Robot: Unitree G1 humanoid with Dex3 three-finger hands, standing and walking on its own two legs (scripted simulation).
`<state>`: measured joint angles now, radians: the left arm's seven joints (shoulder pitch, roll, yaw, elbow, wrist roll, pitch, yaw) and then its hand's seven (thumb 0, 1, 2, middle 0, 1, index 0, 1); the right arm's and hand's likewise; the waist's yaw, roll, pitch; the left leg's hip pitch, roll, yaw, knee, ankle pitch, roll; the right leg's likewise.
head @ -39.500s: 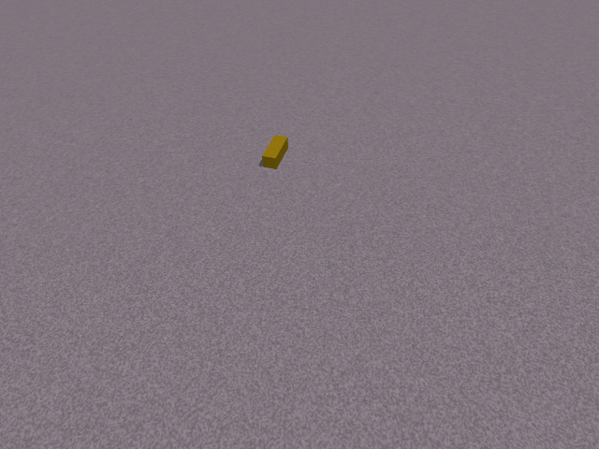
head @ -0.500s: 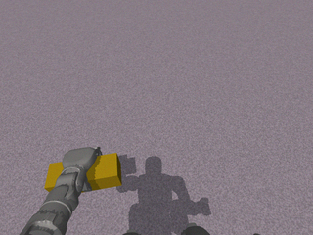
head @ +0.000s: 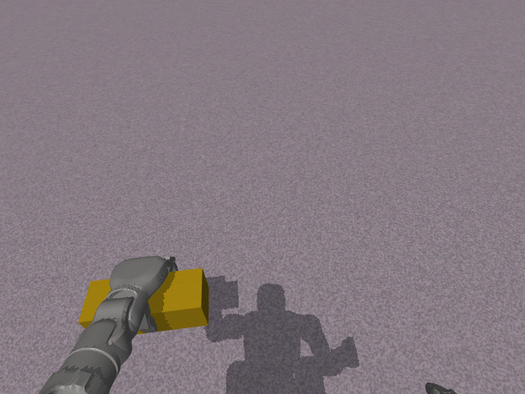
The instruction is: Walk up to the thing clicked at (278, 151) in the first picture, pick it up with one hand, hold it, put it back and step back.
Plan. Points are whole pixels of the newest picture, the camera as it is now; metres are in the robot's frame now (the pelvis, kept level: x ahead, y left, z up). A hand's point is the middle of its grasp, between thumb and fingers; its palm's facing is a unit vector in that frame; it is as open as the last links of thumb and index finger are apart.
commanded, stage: hold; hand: left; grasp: from above
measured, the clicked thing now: (149, 303) +0.32 +0.23 -0.10
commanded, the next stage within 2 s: crouch in 1.56 s
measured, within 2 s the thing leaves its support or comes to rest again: neither
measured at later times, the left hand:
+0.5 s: hand (147, 308) +0.28 +0.21 -0.03, palm faces -0.45 -0.04 -0.89, open 10.6 cm
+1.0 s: hand (142, 311) +0.27 +0.21 -0.02, palm faces -0.44 -0.05 -0.90, open 10.5 cm
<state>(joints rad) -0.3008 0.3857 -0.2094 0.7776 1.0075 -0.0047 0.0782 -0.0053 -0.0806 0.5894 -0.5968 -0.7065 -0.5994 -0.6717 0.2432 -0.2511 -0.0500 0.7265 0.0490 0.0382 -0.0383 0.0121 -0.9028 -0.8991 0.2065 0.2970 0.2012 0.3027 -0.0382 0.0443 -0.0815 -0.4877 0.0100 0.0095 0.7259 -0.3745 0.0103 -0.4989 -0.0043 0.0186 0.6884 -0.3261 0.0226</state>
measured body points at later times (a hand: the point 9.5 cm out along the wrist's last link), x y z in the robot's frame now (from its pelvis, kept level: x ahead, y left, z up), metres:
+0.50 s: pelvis -0.01 -0.01 +0.01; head +0.00 -0.03 +0.46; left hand +0.30 +0.21 +0.02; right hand +0.11 -0.27 -0.11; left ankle -0.01 +0.11 -0.72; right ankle +0.01 -0.14 -0.72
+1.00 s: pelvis -0.02 -0.01 +0.02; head -0.01 -0.04 +0.47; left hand +0.29 +0.21 +0.03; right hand +0.13 -0.27 -0.10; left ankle -0.01 +0.11 -0.72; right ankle +0.01 -0.14 -0.72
